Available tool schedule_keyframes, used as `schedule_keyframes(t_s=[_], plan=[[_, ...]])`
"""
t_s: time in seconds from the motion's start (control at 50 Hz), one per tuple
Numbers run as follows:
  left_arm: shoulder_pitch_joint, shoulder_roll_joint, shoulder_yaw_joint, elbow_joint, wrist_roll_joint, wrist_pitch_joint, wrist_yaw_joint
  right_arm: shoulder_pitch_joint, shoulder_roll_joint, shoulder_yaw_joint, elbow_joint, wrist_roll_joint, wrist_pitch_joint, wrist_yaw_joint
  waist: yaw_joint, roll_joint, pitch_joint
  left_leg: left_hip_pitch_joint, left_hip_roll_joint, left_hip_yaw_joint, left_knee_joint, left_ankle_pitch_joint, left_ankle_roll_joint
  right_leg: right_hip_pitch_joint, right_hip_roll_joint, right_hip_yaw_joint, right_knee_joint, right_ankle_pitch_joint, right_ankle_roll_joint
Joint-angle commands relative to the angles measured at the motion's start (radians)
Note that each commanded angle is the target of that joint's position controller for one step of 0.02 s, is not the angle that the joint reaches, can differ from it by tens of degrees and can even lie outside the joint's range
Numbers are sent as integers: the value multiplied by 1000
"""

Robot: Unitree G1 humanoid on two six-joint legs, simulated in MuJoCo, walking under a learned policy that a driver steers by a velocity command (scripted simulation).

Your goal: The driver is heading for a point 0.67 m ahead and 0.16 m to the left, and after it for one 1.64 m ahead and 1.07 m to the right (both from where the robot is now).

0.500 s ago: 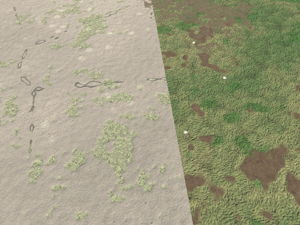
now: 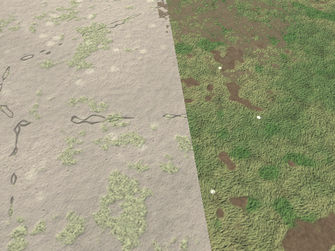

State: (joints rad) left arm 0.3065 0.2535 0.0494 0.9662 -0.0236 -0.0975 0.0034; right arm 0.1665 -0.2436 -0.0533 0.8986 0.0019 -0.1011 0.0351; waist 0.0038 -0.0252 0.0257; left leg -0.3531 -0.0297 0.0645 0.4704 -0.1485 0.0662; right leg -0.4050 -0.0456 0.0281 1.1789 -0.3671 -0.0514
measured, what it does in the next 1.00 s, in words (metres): walks ahead, turning left: right foot, then left foot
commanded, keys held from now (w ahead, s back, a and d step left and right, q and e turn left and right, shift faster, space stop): w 0.42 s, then w+q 0.42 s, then q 0.12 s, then e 0.04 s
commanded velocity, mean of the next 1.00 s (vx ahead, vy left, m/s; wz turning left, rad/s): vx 0.48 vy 0.00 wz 0.21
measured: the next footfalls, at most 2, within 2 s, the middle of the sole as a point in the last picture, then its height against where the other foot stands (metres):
right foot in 0.44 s outside the picture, level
left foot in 0.98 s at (143, 201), level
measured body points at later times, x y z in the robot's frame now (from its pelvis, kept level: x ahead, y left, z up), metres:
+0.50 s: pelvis +0.28 -0.05 -0.01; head +0.31 -0.06 +0.44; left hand +0.46 +0.19 -0.11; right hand +0.25 -0.32 -0.16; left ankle +0.10 +0.08 -0.67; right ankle +0.38 -0.15 -0.74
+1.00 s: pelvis +0.54 -0.01 -0.02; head +0.57 +0.01 +0.43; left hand +0.48 +0.26 -0.16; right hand +0.78 -0.20 -0.12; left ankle +0.64 +0.10 -0.74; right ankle +0.39 -0.15 -0.72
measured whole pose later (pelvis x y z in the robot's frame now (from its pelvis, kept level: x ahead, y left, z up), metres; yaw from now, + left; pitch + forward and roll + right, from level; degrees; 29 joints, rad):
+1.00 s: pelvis +0.54 -0.01 -0.02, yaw +15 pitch +2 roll -2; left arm 0.30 0.25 0.07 0.97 -0.01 -0.05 0.04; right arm 0.06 -0.24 -0.08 0.80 0.01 -0.05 0.05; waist 0.03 0.02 0.04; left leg -0.51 0.00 0.06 0.57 -0.08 0.10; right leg 0.01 -0.07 -0.28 0.58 -0.45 0.03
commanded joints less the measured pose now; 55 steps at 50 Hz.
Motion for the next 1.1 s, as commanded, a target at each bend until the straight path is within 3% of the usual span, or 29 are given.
schedule_keyframes(t_s=[0.02, 0.08, 0.14, 0.22, 0.32, 0.38, 0.4, 0.42, 0.44, 0.46, 0.48, 0.5, 0.52, 0.54, 0.56, 0.6, 0.66, 0.78, 0.84, 0.88, 0.92, 0.96, 0.98, 1.0, 1.02, 1.04, 1.06, 1.08, 1.1], plan=[[35, 62, 26, -55, 4, 5, 9, 27, -75, -13, -24, -11, -14, 3, 14, 107, -70, 179, 255, -302, -303, 75, 161, -175, -105, 45, -10, 108, -6], [-24, 60, 32, -78, 12, 23, 15, 79, -118, -22, 5, -8, -18, -12, 16, 87, -21, 155, 247, -233, -347, 160, 177, -241, -117, 31, -113, 199, 21], [-133, 56, 34, -114, 20, 20, 12, 133, -128, -22, 26, -5, -9, -30, -10, 73, 1, 208, 238, -192, -356, 206, 161, -322, -114, 25, -278, 347, 41], [-268, 33, 22, -150, 14, 11, -2, 193, -138, -21, 48, 5, -1, -39, -53, 79, 28, 245, 214, -135, -364, 184, 131, -287, -75, -13, -497, 485, 41], [-397, 36, 11, -202, 3, -1, -31, 270, -149, -27, 92, 12, 20, -44, -89, 81, 70, 401, 273, -140, -303, 200, 130, -320, -48, -23, -626, 415, 22], [-363, 66, 18, -208, 1, -10, -45, 249, -167, -37, 97, 16, 32, -50, -46, 105, 41, 455, 301, -142, -220, 361, 107, -223, -18, -40, -670, 310, -18], [-294, 90, 30, -191, 3, -12, -44, 224, -176, -40, 92, 17, 35, -50, -4, 120, -4, 449, 288, -127, -146, 525, 94, -106, 15, -68, -681, 291, -36], [-149, 128, 52, -145, 6, -13, -40, 202, -165, -35, 86, 16, 40, -49, 71, 111, -88, 410, 240, -89, 18, 651, 70, 95, 49, -94, -699, 308, -63], [43, 193, 76, -100, 18, -13, -30, 201, -129, -19, 67, 6, 39, -47, 139, 52, -226, 214, 185, -61, 287, 498, 38, 422, -65, 32, -664, 335, -120], [157, 292, 99, -78, 31, -9, -25, 319, 0, 20, 56, 1, 20, -36, 106, -193, -382, -207, 3, -30, 697, -48, -37, 822, -336, 487, -728, 210, -275], [165, 204, 72, -77, 26, -7, -25, 303, -52, 9, 78, 22, -5, -30, 125, -193, -442, -325, -15, -201, 846, -419, -24, 831, -381, 692, -856, 122, -289], [71, 154, 55, -89, 21, -9, -22, 208, -138, -17, 50, 53, -16, -30, 110, -137, -269, -406, 43, -209, 895, -365, -6, 688, -349, 524, -872, 107, -224], [-22, 116, 42, -108, 20, -10, -21, 147, -141, -20, 35, 55, -15, -36, 76, -76, -174, -386, 104, -178, 853, -265, 0, 525, -309, 374, -902, 147, -182], [-85, 79, 31, -111, 24, -14, -25, 120, -126, -25, 33, 43, -5, -44, 46, -41, -100, -344, 137, -165, 787, -197, -4, 387, -266, 270, -948, 185, -153], [-119, 54, 24, -108, 32, -20, -27, 141, -108, -32, 41, 37, 13, -49, 10, -65, -64, -281, 166, -172, 734, -146, -3, 297, -226, 180, -987, 212, -127], [-115, 53, 27, -87, 40, -27, -28, 184, -55, -30, 55, 36, 42, -49, -16, -75, -42, -222, 174, -168, 709, -98, -8, 214, -203, 86, -1032, 274, -125], [-86, 89, 37, -63, 47, -31, -11, 127, -56, -40, 27, 31, 59, -52, -21, -45, 0, -317, 170, -194, 633, 19, -19, 224, -204, -9, -1060, 372, -131], [-42, 115, 41, -45, 39, -20, 19, -44, -39, -35, -39, 16, 51, -22, 20, -21, 45, -357, 147, -125, 333, 243, -28, 306, -198, -154, -1080, 424, -101], [23, 128, 47, -23, 30, -4, 26, -141, -23, -23, -89, 16, 51, -3, 57, -2, 81, -407, 143, -83, 243, 219, -14, 420, -231, -190, -1053, 468, -99], [12, 141, 51, -26, 24, 17, 31, -179, -20, -21, -125, 11, 50, 11, 53, -8, 99, -394, 119, -31, 187, 157, -5, 461, -239, -231, -974, 666, -86], [-12, 173, 60, -39, 13, 36, 42, -144, -47, -32, -146, 6, 51, 23, 19, -49, 44, -277, 59, 34, 174, 69, 17, 479, -238, -255, -847, 985, -63], [-52, 199, 67, -60, 1, 50, 50, 31, -114, -64, -121, 13, 50, 28, -75, -78, -66, -53, -17, 64, 130, 36, 56, 461, -214, -259, -601, 1150, -27], [-55, 189, 61, -59, -4, 47, 45, 148, -165, -88, -94, 8, 47, 14, -142, -40, -131, 159, -30, 23, 1, 202, 91, 374, -164, -263, -397, 1010, 16], [-15, 111, 35, -82, 39, 33, 34, 203, -255, -103, -82, -7, 50, -16, -116, 166, -237, 468, 183, -242, 60, 660, 159, 93, -80, -252, -64, 306, 69], [135, 20, -3, -83, 35, 9, 8, 148, -290, -88, -122, -30, 42, -20, -14, 276, -451, 757, 483, -703, 46, 968, 410, -194, 79, -83, 265, -378, 107], [92, 114, 23, -34, -7, -1, -6, 217, -188, -62, -103, -27, 52, -15, -94, 79, -524, 673, 442, -588, -5, 895, 366, -151, 30, 86, 265, -310, 87], [3, 116, 27, -59, -38, 4, -6, 144, -149, -51, -100, -15, 49, -13, -79, 88, -360, 552, 396, -427, -22, 781, 311, -214, -12, 58, 209, -255, 73], [-47, 102, 26, -58, -24, 15, 7, 63, -116, -39, -104, 0, 42, -11, -47, 20, -236, 386, 340, -331, -69, 653, 249, -210, -55, 38, 112, -195, 74], [-62, 111, 36, -49, -6, 36, 21, 4, -78, -26, -105, -4, 37, -14, -18, 30, -178, 250, 310, -270, -110, 569, 220, -152, -78, 44, 46, -147, 77]])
